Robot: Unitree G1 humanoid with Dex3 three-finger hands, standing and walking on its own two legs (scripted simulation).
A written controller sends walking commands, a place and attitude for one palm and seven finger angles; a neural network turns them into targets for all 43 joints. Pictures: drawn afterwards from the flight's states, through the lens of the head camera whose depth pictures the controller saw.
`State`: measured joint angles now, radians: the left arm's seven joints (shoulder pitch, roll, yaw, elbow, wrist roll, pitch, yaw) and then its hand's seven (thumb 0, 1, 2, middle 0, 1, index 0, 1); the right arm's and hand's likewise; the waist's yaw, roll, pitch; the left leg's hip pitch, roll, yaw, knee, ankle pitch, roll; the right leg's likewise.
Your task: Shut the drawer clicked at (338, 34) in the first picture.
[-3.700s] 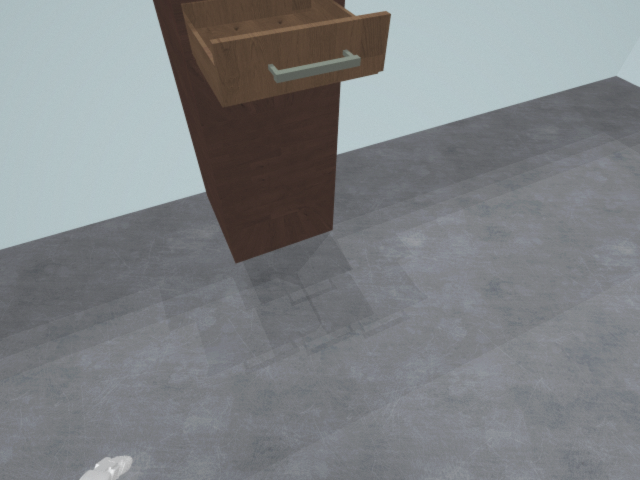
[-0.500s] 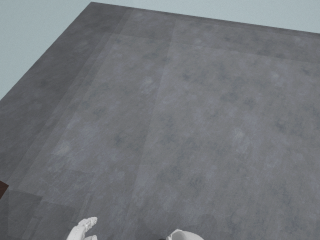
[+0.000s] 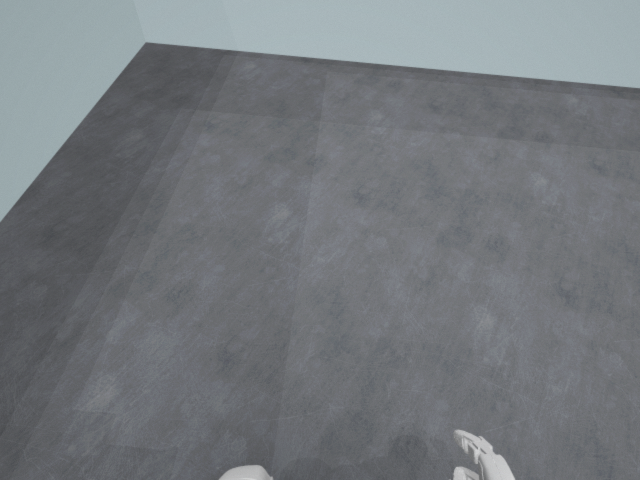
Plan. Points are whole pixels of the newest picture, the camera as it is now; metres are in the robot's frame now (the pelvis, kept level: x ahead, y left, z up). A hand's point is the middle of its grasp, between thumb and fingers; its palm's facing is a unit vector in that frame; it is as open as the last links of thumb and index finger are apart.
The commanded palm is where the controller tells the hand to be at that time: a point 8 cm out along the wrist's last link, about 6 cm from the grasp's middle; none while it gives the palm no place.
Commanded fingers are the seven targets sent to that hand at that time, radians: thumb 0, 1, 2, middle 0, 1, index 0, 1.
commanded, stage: walk to a spot facing it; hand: left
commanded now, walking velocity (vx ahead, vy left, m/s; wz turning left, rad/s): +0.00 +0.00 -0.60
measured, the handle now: out of the picture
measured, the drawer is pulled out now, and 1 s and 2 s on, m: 0.25 0.25 0.25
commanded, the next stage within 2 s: turn to face it in 0.16 s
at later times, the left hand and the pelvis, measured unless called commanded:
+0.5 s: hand (264, 380) +0.27 +0.12 -0.15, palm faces -0.17 -0.96 -0.24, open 7.4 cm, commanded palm none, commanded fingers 0.00 0.90 0.90 -0.20 -0.30 -0.20 -0.30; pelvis +0.12 -0.04 +0.00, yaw -8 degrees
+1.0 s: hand (177, 454) +0.16 +0.22 -0.16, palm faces +0.21 -0.95 -0.23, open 7.4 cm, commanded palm none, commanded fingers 0.00 0.90 0.90 -0.20 -0.30 -0.20 -0.30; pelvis +0.11 +0.00 +0.02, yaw +9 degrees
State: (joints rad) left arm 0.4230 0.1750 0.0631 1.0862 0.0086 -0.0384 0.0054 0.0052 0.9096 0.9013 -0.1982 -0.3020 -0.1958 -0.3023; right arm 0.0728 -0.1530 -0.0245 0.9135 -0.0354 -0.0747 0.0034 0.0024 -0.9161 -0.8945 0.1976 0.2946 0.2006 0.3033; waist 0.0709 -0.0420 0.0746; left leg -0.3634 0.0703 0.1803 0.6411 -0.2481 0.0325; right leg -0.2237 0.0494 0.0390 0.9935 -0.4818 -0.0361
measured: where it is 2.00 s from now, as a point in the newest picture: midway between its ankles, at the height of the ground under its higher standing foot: outside the picture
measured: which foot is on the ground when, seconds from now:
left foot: down 0.00-0.40, up 0.42-0.74, down 0.76-1.00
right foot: up 0.00-0.36, down 0.38-0.76, up 0.78-1.00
